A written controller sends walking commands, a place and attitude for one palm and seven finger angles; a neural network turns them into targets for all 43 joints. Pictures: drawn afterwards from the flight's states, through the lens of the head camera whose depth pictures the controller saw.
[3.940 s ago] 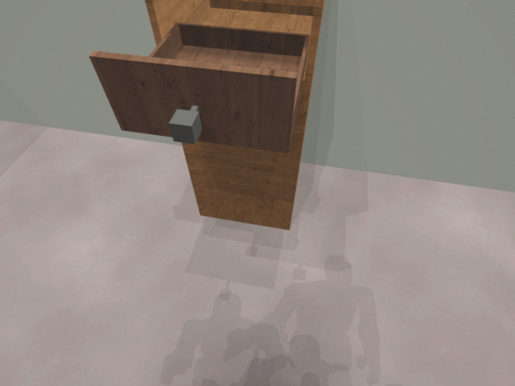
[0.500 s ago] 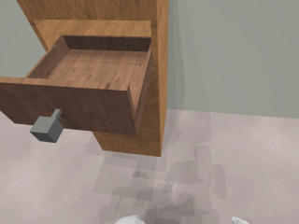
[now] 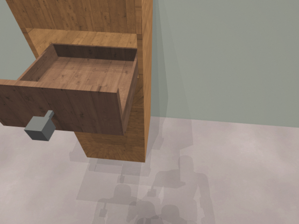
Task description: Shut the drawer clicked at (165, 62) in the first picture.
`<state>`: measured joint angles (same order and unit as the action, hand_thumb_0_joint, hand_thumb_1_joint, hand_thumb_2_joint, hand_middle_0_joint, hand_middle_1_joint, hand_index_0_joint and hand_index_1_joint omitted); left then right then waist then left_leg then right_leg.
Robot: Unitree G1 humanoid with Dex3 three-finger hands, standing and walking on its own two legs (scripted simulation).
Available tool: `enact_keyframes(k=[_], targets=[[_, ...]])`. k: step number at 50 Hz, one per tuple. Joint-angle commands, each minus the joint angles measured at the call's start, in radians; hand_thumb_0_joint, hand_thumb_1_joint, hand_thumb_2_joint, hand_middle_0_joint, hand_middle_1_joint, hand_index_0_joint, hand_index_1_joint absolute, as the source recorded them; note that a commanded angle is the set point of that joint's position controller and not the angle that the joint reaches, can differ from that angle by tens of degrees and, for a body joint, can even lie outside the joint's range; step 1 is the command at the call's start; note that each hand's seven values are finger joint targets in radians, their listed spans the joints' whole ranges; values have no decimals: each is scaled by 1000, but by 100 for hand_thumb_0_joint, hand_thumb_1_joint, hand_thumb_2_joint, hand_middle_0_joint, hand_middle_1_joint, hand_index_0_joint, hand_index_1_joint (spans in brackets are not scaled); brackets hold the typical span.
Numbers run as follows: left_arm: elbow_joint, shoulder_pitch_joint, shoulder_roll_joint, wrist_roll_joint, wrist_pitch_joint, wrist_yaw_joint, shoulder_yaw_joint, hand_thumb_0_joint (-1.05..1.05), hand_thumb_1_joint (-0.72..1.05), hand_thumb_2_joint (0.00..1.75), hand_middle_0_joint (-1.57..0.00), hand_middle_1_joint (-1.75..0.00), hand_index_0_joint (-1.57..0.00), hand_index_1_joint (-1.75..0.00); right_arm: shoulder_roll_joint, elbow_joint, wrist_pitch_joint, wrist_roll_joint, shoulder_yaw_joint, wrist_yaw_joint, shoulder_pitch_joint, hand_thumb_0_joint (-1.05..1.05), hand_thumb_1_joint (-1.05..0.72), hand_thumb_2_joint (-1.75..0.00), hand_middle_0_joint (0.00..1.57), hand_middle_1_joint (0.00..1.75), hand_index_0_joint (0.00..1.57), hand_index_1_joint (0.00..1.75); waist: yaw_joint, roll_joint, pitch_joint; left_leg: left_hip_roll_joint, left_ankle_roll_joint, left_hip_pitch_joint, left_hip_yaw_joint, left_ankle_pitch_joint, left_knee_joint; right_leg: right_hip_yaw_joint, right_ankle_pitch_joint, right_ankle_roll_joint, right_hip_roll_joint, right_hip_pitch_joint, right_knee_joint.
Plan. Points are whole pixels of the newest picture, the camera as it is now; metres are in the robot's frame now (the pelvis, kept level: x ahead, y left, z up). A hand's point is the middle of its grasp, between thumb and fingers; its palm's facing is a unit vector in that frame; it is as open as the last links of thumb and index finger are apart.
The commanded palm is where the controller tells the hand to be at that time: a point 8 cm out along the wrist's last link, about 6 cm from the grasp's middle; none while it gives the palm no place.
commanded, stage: come to a stop and stand still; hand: left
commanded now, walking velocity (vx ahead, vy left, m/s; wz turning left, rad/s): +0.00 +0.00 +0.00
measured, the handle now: (44, 122) +0.34 +0.30 +0.10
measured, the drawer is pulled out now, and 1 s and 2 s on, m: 0.30 0.30 0.30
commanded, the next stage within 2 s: look again from close up in 0.04 s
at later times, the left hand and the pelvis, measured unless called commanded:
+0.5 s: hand out of the picture +0.01 +0.17 -0.17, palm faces +0.03 -0.98 -0.19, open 7.4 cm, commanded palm none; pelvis +0.02 +0.00 +0.01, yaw +0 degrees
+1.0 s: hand out of the picture +0.04 +0.20 -0.18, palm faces +0.08 -0.97 -0.21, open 7.4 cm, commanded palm none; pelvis +0.03 +0.02 +0.00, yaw +1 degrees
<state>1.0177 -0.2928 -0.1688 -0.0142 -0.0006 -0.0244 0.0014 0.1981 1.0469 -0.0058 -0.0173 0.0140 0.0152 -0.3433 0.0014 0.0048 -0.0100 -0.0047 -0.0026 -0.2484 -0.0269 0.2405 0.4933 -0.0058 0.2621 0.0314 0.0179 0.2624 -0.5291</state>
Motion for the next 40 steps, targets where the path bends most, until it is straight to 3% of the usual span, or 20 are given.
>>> enact_keyframes(k=[1, 3, 6, 16, 35, 40], targets=[[-13, -41, -122, 7, -27, 1, 18, 0, 90, 90, -20, -30, -20, -30, 69, -41, 39, 1, 0, 9, 5, 0, -90, -90, 20, 30, 20, 30, -17, -27, 8, -86, 44, -31, 97, 15, -139, 128, -9, 24, -104, -72, 149], [-4, -30, -119, 6, -28, 1, 16, 0, 90, 90, -20, -30, -20, -30, 61, -17, 37, 1, -3, 9, -18, 0, -90, -90, 20, 30, 20, 30, -9, 2, -4, -85, 36, -16, 89, 4, -139, 123, -3, 25, -105, -62, 166], [14, -23, -113, 8, -27, 0, 11, 0, 90, 90, -20, -30, -20, -30, 58, 8, 35, 1, -7, 10, -33, 0, -90, -90, 20, 30, 20, 30, -4, -23, -40, -85, 33, -15, 90, 14, -151, 123, 21, 25, -104, -38, 178], [54, -46, -87, 7, -33, -6, 3, 0, 90, 90, -20, -30, -20, -30, 33, 52, 33, 5, -11, 15, -46, 0, -90, -90, 20, 30, 20, 30, 1, 9, -76, -86, 28, 18, 75, -38, -142, 118, -42, 22, -103, -15, 184], [79, -81, -74, 4, -38, -10, 4, 0, 90, 90, -20, -30, -20, -30, 35, 63, 42, 8, -7, 22, -8, 0, -90, -90, 20, 30, 20, 30, -2, 0, -31, -93, 30, 75, 68, -136, -128, 104, -186, 15, -110, -54, 158], [65, -85, -102, 3, -33, -16, 20, 0, 90, 90, -20, -30, -20, -30, 33, 44, 25, 7, -2, 18, -2, 0, -90, -90, 20, 30, 20, 30, -14, 7, -26, -68, 13, 32, 38, -118, -69, 154, -252, 42, -167, -78, 139]])
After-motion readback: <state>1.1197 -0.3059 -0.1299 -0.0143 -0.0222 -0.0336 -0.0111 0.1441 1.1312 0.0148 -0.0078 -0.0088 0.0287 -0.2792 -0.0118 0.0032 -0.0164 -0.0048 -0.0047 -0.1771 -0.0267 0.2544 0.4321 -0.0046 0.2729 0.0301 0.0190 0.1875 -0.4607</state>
